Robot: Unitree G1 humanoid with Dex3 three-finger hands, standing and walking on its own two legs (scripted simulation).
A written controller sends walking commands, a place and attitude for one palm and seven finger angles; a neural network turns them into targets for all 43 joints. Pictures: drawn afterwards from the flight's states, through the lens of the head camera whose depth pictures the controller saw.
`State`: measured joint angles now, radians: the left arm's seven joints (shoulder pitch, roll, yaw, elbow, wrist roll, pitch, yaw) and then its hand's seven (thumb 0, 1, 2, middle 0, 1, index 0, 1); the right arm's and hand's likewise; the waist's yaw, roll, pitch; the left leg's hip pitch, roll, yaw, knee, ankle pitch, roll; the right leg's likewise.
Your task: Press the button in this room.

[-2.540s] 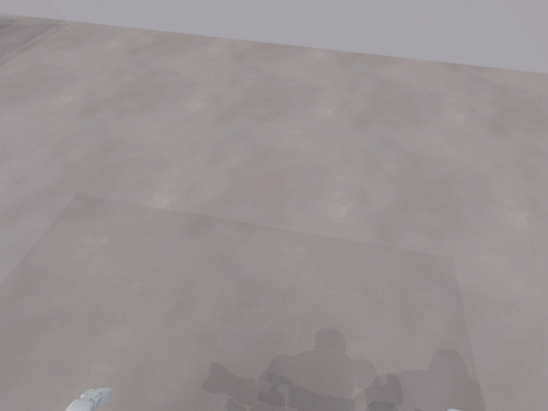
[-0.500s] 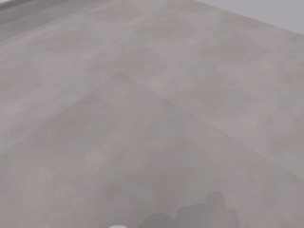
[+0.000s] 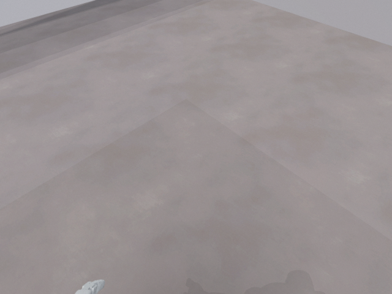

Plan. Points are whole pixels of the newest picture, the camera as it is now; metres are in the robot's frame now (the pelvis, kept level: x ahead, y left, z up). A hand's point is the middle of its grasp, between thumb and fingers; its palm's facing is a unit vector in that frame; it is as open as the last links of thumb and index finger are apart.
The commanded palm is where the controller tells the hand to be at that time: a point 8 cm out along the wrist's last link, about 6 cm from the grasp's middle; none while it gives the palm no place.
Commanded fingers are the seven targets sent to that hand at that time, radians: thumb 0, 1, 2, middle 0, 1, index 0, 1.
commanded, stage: turn or walk to find it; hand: left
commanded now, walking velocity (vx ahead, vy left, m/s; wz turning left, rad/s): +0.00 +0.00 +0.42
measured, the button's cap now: out of the picture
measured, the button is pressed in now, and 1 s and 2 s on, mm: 0 0 0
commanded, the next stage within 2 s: none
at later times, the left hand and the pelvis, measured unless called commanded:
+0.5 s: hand out of the picture -0.06 +0.22 -0.19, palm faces +0.30 -0.93 -0.21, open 7.4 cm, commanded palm none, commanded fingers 0.00 0.90 0.90 -0.20 -0.30 -0.20 -0.30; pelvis -0.04 +0.02 -0.01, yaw +15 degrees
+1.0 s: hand out of the picture -0.05 +0.22 -0.15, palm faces +0.42 -0.87 -0.27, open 7.4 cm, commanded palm none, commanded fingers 0.00 0.90 0.90 -0.20 -0.30 -0.20 -0.30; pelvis -0.06 -0.01 +0.00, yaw +25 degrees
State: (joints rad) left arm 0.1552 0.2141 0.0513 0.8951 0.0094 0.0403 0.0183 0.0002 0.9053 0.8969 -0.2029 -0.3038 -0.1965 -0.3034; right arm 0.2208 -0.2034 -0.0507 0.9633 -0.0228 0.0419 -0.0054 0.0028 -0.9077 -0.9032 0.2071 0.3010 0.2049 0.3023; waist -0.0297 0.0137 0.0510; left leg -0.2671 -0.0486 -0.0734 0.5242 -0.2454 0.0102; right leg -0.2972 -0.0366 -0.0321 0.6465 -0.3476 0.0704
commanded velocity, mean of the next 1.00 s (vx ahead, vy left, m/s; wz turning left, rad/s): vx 0.00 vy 0.00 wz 0.42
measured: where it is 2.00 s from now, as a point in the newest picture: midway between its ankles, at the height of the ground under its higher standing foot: outside the picture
